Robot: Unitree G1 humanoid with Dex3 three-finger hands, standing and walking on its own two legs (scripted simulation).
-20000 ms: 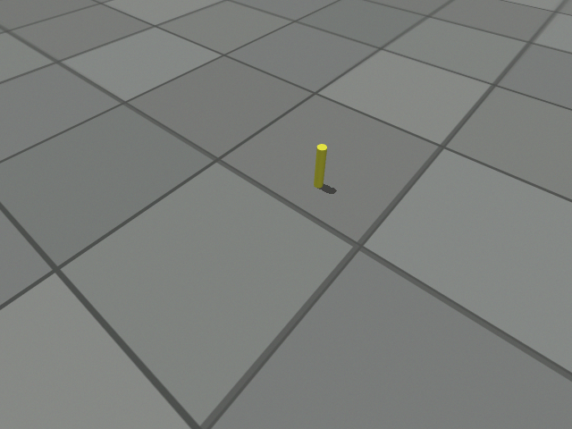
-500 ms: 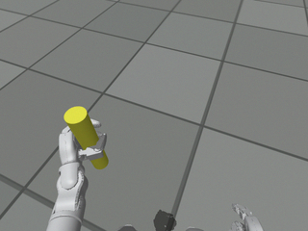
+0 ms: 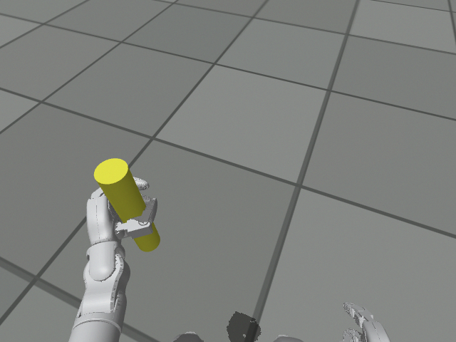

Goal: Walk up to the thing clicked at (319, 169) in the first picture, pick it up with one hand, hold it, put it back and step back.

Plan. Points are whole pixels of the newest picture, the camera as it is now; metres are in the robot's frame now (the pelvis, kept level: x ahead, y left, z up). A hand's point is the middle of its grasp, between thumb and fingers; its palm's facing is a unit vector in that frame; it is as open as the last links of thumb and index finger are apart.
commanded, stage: crouch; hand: left
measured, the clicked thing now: (133, 212) +0.32 +0.20 +0.03
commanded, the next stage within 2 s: lower in 2.00 s
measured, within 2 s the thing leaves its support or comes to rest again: neither
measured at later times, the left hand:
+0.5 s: hand (144, 228) +0.33 +0.20 -0.05, palm faces +0.32 -0.95 -0.02, open 6.4 cm
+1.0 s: hand (153, 255) +0.37 +0.24 -0.30, palm faces +0.37 -0.93 -0.04, open 6.4 cm
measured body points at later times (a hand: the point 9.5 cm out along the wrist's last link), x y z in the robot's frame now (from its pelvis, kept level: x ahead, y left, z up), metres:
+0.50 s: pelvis -0.01 +0.00 -0.05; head +0.08 +0.02 +0.39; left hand +0.31 +0.25 -0.05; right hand +0.12 -0.25 -0.16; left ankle +0.02 +0.14 -0.70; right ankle +0.02 -0.12 -0.70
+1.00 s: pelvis -0.06 +0.01 -0.26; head +0.14 +0.04 +0.15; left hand +0.34 +0.29 -0.29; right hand +0.06 -0.25 -0.39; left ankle +0.01 +0.14 -0.70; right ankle +0.01 -0.12 -0.70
